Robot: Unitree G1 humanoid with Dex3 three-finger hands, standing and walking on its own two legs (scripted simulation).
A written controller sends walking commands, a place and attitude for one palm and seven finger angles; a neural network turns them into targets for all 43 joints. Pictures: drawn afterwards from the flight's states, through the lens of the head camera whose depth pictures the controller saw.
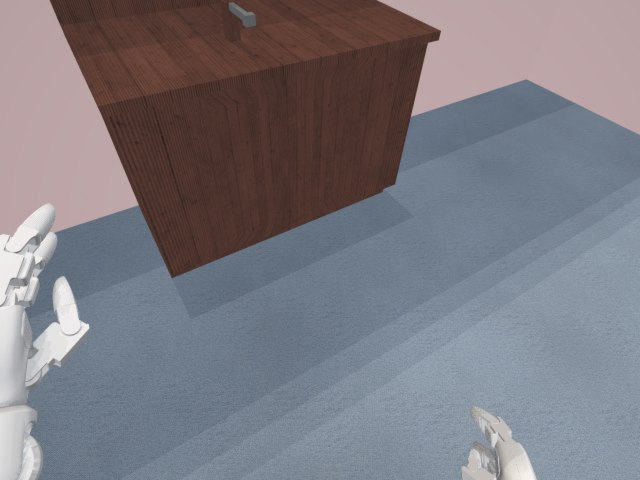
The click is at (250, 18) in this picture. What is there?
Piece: tap's lever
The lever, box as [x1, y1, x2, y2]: [242, 12, 255, 26]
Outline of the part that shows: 242,13 242,20 245,26 255,25 255,17 252,12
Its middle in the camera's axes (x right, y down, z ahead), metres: -0.19 -0.59 +1.03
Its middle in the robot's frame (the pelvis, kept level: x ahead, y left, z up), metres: +1.17 +0.26 +0.11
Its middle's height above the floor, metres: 0.88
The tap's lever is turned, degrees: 0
